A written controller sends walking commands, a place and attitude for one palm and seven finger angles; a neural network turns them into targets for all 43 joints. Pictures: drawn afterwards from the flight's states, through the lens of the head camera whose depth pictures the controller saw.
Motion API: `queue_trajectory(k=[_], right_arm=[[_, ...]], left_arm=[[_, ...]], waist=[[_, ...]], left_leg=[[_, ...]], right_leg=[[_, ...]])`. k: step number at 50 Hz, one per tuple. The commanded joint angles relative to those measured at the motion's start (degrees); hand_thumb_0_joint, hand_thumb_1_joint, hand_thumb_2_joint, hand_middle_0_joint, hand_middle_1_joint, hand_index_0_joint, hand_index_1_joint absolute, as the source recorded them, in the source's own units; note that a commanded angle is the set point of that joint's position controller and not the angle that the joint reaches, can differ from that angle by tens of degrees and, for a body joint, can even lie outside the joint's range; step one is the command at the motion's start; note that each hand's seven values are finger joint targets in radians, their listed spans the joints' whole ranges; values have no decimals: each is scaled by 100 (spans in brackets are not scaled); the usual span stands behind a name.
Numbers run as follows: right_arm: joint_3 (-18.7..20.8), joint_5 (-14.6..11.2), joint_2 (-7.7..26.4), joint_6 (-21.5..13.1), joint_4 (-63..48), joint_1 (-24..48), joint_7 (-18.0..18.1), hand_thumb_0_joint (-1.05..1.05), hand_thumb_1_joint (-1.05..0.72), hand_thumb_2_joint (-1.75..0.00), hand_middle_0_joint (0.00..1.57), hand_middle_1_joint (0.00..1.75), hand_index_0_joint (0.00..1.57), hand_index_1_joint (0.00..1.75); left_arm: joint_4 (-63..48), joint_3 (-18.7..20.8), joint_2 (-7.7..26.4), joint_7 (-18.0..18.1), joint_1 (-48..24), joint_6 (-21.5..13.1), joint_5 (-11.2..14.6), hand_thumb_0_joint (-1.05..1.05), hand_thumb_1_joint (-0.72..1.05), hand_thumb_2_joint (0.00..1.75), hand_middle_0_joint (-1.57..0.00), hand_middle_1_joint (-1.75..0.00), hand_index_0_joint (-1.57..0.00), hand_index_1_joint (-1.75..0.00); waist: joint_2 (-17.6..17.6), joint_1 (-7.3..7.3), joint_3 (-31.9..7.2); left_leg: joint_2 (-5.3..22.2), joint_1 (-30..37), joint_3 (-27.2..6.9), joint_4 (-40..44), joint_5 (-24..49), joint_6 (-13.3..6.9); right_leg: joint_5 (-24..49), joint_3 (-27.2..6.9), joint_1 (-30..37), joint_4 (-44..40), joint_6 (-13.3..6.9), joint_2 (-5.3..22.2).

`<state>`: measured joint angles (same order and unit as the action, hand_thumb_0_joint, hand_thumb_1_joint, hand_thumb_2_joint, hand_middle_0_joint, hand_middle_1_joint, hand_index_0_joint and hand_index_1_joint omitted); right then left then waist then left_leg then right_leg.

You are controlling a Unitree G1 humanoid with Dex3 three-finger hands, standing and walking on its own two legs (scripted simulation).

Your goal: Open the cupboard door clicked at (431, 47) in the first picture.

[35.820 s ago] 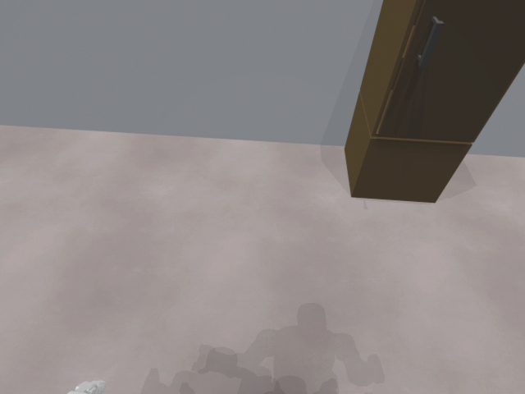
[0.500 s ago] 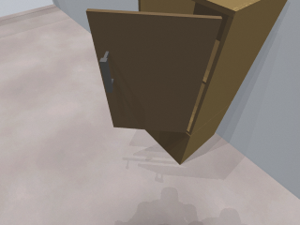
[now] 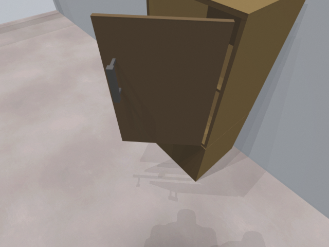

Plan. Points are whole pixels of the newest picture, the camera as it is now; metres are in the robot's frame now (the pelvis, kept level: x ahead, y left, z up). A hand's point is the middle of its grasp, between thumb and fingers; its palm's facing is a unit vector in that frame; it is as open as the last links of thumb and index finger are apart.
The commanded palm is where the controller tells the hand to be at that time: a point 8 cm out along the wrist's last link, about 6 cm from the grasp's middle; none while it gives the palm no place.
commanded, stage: look again from close up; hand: left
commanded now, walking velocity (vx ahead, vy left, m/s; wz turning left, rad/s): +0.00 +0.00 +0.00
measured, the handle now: (115, 81) +0.60 +0.19 +0.05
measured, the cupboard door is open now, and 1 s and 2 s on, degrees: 45 45 45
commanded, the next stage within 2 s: come to a stop and stand still in 0.42 s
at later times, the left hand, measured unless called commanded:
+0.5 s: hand out of the picture +0.04 +0.18 -0.17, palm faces -0.02 -0.98 -0.21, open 7.4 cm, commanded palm none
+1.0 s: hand out of the picture +0.06 +0.19 -0.17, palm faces -0.03 -0.97 -0.24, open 7.4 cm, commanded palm none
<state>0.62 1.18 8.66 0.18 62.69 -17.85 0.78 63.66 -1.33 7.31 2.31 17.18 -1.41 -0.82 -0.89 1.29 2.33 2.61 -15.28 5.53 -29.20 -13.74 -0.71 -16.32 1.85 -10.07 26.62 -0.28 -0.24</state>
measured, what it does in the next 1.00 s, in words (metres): stands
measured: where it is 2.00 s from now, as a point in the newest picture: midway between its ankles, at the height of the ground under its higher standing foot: outside the picture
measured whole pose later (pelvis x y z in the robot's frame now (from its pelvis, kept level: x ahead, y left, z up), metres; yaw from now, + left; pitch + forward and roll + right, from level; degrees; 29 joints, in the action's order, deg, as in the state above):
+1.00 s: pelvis +0.02 +0.00 +0.00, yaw -1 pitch +0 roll +1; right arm -0.2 1.2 10.7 -0.4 59.6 -13.3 0.7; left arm 59.9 -1.3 10.7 1.8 14.5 -0.8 -0.7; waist -0.8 0.1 1.8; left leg 1.0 -12.8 7.4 -28.9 -15.9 -1.3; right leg -20.0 0.0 -9.8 30.0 0.5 1.5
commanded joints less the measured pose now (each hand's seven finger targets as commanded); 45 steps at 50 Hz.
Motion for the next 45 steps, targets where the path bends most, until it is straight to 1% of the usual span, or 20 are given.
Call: queue_trajectory(k=[1,3,4,6,9,12,15,19,28,29,30,31,32,33,34,35,37,39,43,45], right_arm=[[19,-11,511,-202,-439,-277,7,0,-90,-90,20,30,20,30],[21,-23,552,-210,-455,-260,25,0,-90,-90,20,30,20,30],[13,-15,528,-221,-438,-258,29,0,-90,-90,20,30,20,30],[12,-22,561,-217,-408,-232,30,0,-90,-90,20,30,20,30],[8,-27,554,-209,-323,-179,30,0,-90,-90,20,30,20,30],[14,-26,619,-213,-263,-127,27,0,-90,-90,20,30,20,30],[8,-27,660,-238,-218,-72,38,0,-90,-90,20,30,20,30],[31,-36,708,-250,-190,60,56,0,-90,-90,20,30,20,30],[66,-40,908,-228,-189,378,61,0,-90,-90,20,30,20,30],[84,-47,936,-230,-200,435,65,0,-90,-90,20,30,20,30],[81,-107,912,-200,-599,741,29,0,-90,-90,20,30,20,30],[38,-79,569,-117,-668,390,-19,0,-90,-90,20,30,20,30],[46,-69,615,-93,-674,190,-29,0,-90,-90,20,30,20,30],[52,-53,691,-112,-672,147,-43,0,-90,-90,20,30,20,30],[46,-7,682,-175,-648,131,-45,0,-90,-90,20,30,20,30],[38,-11,750,-177,-690,160,-24,0,-90,-90,20,30,20,30],[43,-28,836,-168,-756,224,7,0,-90,-90,20,30,20,30],[38,-24,816,-149,-760,282,9,0,-90,-90,20,30,20,30],[29,-28,843,-147,-685,315,3,0,-90,-90,20,30,20,30],[33,-21,849,-171,-623,297,13,0,-90,-90,20,30,20,30]], left_arm=[[-361,147,675,48,275,-97,-5,0,90,90,-20,-30,-20,-30],[-334,119,595,38,280,-72,4,0,90,90,-20,-30,-20,-30],[-336,123,606,28,251,-73,-10,0,90,90,-20,-30,-20,-30],[-344,124,649,28,251,-65,5,0,90,90,-20,-30,-20,-30],[-353,133,693,24,215,-42,-3,0,90,90,-20,-30,-20,-30],[-373,153,763,25,182,-29,1,0,90,90,-20,-30,-20,-30],[-373,178,836,25,178,-46,-3,0,90,90,-20,-30,-20,-30],[-377,203,926,19,128,-46,-9,0,90,90,-20,-30,-20,-30],[-361,219,1113,-15,-1,-36,-7,0,90,90,-20,-30,-20,-30],[-383,241,1163,-15,-27,-48,-21,0,90,90,-20,-30,-20,-30],[-239,186,896,215,467,-59,-51,0,90,90,-20,-30,-20,-30],[-538,180,1177,166,135,-133,-24,0,90,90,-20,-30,-20,-30],[-667,167,1130,126,-107,-154,-11,0,90,90,-20,-30,-20,-30],[-737,143,1091,96,-158,-150,6,0,90,90,-20,-30,-20,-30],[-742,158,1069,83,-111,-157,-5,0,90,90,-20,-30,-20,-30],[-721,166,1086,72,24,-131,16,0,90,90,-20,-30,-20,-30],[-668,152,993,64,70,-70,16,0,90,90,-20,-30,-20,-30],[-680,132,952,43,-8,-34,-10,0,90,90,-20,-30,-20,-30],[-674,128,993,18,-26,-3,6,0,90,90,-20,-30,-20,-30],[-665,152,1049,16,-30,-11,-1,0,90,90,-20,-30,-20,-30]], waist=[[-220,-42,-139],[162,-74,-51],[125,-87,31],[286,-87,43],[240,-108,250],[244,-112,207],[290,-125,28],[157,-133,-43],[85,-131,-102],[157,-142,-61],[177,-252,176],[432,23,-243],[390,133,-312],[-50,132,-283],[-681,45,-329],[-722,-25,-459],[-239,-68,-382],[91,-83,15],[233,-99,114],[204,-105,-25]], left_leg=[[416,100,-738,504,250,-146],[434,134,-726,564,245,-176],[417,99,-712,591,367,-188],[401,213,-650,582,425,-173],[391,163,-632,698,294,-184],[392,258,-601,741,351,-175],[398,421,-545,676,753,-180],[421,586,-490,644,1002,-175],[436,727,-453,661,943,-136],[445,724,-452,642,1018,-150],[575,321,-250,-499,1312,44],[253,214,-323,-252,-173,49],[225,290,-340,-76,-270,42],[297,395,-400,110,173,7],[393,519,-480,153,1113,-54],[486,612,-527,138,1523,-116],[533,554,-569,215,1397,-177],[489,318,-579,387,905,-181],[421,372,-564,578,418,-172],[418,490,-537,576,691,-178]], right_leg=[[84,-498,-416,-173,-304,453],[104,-496,-467,-170,-263,451],[235,-491,-444,-164,-251,463],[329,-542,-499,-155,-232,479],[267,-522,-547,-212,-207,494],[330,-554,-554,-208,-193,504],[745,-564,-402,-196,-185,547],[1059,-577,-339,-214,-184,561],[1228,-683,-326,-342,-200,605],[1367,-695,-310,-352,-211,605],[2839,-999,-442,-481,-30,973],[2219,-1203,-230,-499,-252,1120],[1522,-1076,-329,-415,-375,995],[1200,-923,-445,-257,-384,800],[1587,-704,-378,15,-362,675],[1371,-585,-272,106,-317,564],[909,-508,-260,58,-257,456],[687,-515,-378,-61,-222,459],[447,-589,-514,-181,-187,492],[727,-581,-400,-145,-180,518]])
